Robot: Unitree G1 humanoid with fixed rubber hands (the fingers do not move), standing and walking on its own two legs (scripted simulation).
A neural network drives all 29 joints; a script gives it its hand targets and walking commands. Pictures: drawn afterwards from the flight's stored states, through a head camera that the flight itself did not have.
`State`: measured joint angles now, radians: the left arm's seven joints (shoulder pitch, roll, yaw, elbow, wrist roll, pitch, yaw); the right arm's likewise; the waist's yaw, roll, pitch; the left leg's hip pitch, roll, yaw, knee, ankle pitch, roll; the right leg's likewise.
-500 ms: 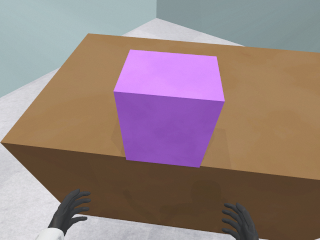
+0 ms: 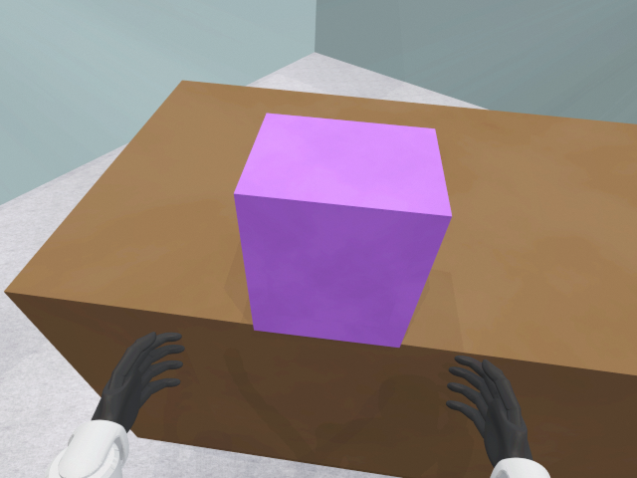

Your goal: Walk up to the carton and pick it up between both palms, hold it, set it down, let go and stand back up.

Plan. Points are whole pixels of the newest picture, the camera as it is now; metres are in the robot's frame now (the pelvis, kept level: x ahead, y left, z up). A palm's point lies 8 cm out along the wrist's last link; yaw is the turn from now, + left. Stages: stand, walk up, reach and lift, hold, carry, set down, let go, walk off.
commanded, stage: reach and lift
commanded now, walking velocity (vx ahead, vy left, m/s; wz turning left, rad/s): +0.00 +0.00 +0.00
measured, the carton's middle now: (337, 237) +0.42 +0.02 +0.08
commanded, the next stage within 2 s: none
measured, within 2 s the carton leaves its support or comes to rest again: neither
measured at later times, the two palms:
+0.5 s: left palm (126, 353) +0.22 +0.23 +0.08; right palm (510, 389) +0.23 -0.18 +0.07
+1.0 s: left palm (122, 268) +0.28 +0.24 +0.15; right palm (520, 304) +0.29 -0.19 +0.14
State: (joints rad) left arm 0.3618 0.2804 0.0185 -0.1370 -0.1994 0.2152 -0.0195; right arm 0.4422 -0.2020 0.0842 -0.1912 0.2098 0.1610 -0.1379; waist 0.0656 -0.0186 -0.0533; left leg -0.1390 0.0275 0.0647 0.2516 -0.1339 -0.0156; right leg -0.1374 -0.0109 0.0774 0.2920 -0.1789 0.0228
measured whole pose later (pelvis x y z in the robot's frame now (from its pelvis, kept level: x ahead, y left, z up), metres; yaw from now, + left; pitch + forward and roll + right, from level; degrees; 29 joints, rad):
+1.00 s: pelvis -0.01 +0.00 +0.00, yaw +0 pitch -2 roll +0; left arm -0.19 0.34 0.18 -0.26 -0.27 0.77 -0.01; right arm -0.16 -0.30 -0.01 -0.17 0.33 0.57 -0.21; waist 0.03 -0.03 0.01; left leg -0.06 0.03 0.06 0.20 -0.10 -0.01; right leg -0.05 -0.01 0.07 0.22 -0.14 0.02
